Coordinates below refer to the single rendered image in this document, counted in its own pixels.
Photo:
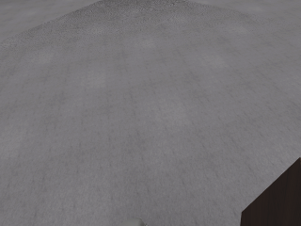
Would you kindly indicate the pedestal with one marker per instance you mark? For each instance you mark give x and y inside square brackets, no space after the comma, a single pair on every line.
[279,204]

